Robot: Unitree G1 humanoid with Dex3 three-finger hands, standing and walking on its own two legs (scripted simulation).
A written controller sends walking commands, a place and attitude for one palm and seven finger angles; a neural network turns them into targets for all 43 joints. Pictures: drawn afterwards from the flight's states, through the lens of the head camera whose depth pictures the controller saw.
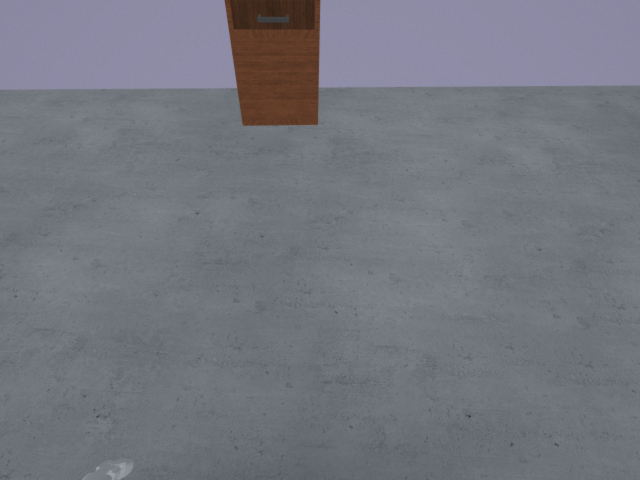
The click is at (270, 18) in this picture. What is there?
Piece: drawer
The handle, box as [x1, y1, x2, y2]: [257, 14, 288, 22]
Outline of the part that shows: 257,17 258,21 288,22 288,15 286,15 285,17 261,17 259,14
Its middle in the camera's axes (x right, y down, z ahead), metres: -0.23 -1.03 +1.80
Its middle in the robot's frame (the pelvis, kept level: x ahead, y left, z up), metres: +2.02 +0.31 -0.18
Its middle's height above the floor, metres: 0.59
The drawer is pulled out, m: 0.00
